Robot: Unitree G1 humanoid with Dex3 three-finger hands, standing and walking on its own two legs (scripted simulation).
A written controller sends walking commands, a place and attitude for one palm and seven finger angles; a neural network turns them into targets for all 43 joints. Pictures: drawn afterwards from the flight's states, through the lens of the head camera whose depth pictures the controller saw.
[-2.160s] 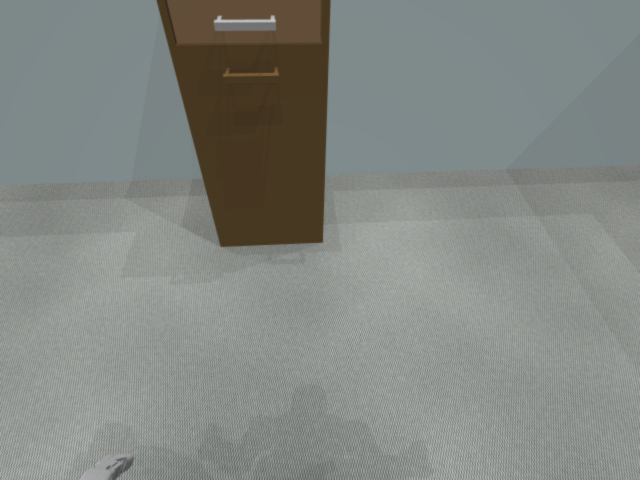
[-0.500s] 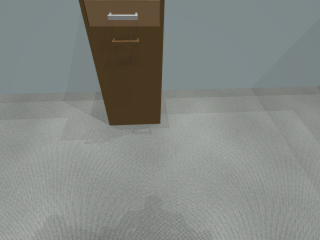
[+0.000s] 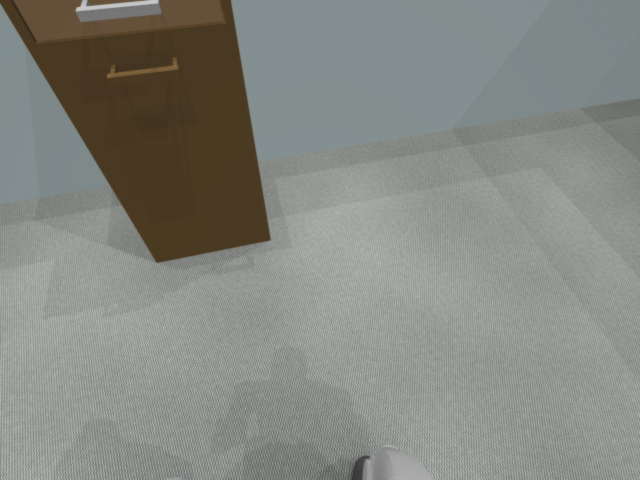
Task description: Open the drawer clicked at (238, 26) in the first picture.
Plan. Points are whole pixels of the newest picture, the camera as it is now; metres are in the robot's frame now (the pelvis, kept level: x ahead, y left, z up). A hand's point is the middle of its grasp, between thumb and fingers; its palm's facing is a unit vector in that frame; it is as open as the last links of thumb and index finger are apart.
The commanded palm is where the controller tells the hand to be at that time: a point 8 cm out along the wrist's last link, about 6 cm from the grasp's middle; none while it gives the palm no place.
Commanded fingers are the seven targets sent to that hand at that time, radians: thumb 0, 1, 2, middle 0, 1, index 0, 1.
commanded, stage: walk to a spot facing it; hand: left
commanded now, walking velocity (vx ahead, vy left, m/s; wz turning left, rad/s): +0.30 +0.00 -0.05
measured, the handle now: (120, 6) +0.92 +0.42 +0.14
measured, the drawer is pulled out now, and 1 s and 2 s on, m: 0.00 0.00 0.00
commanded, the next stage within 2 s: turn to face it in 0.12 s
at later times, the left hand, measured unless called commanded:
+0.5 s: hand out of the picture +0.14 +0.17 -0.19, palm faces +0.21 -0.97 -0.12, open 7.3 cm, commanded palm none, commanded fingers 0.00 0.90 0.90 -0.20 -0.30 -0.20 -0.30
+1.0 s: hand (207, 441) +0.19 +0.17 -0.15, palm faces +0.28 -0.93 -0.23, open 7.4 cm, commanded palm none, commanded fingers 0.00 0.90 0.90 -0.20 -0.30 -0.20 -0.30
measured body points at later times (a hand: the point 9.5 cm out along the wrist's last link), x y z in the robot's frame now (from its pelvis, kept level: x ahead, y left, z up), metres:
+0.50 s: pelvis +0.17 +0.01 +0.00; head +0.17 +0.05 +0.45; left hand +0.13 +0.22 -0.17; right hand +0.27 -0.21 -0.13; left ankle +0.23 +0.10 -0.72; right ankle +0.13 -0.10 -0.72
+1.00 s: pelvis +0.21 -0.01 +0.01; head +0.19 -0.04 +0.46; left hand +0.18 +0.22 -0.13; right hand +0.27 -0.23 -0.15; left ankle +0.22 +0.10 -0.69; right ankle +0.22 -0.12 -0.72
